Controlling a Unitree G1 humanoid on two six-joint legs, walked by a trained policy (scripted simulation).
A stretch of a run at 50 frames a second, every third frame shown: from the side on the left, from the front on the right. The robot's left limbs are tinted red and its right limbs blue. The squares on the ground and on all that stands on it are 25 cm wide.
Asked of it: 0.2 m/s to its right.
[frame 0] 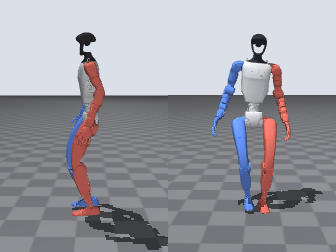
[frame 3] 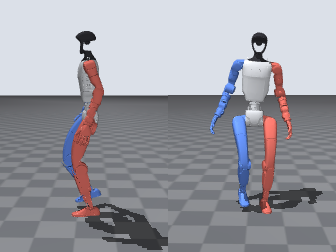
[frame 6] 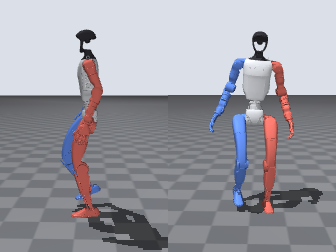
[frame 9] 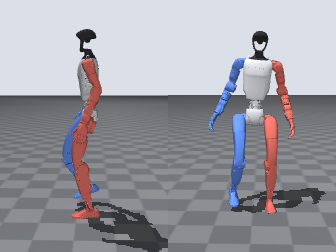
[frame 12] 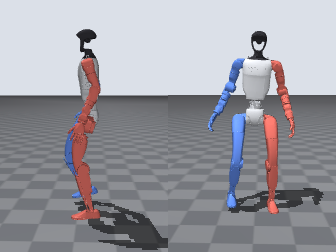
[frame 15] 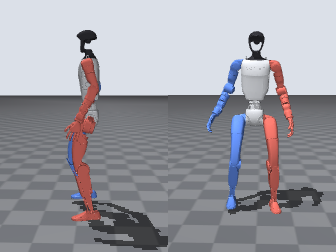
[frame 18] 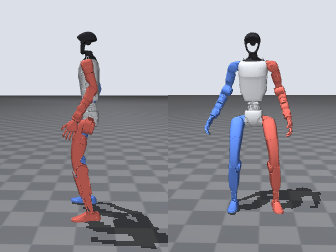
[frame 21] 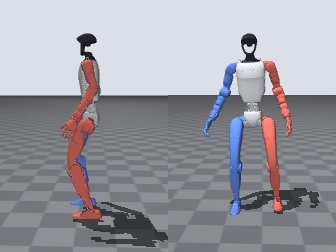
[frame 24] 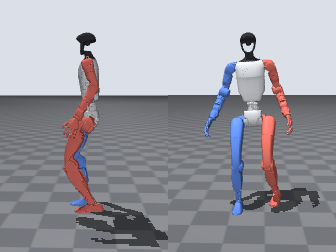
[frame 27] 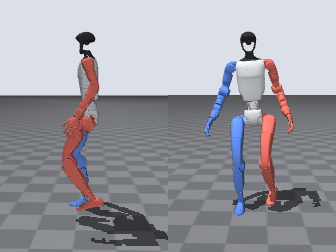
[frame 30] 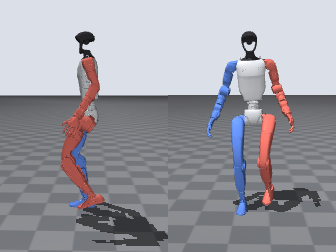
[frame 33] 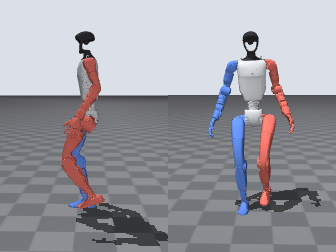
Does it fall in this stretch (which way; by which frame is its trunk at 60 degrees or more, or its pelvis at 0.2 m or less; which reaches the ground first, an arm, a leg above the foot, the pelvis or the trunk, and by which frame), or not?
no
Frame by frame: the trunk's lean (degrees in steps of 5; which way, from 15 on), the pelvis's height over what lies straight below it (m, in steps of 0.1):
0: 5, 0.8
3: 5, 0.8
6: 5, 0.8
9: 5, 0.8
12: 5, 0.8
15: 5, 0.8
18: 5, 0.8
21: 5, 0.8
24: 5, 0.8
27: 5, 0.8
30: 5, 0.8
33: 5, 0.8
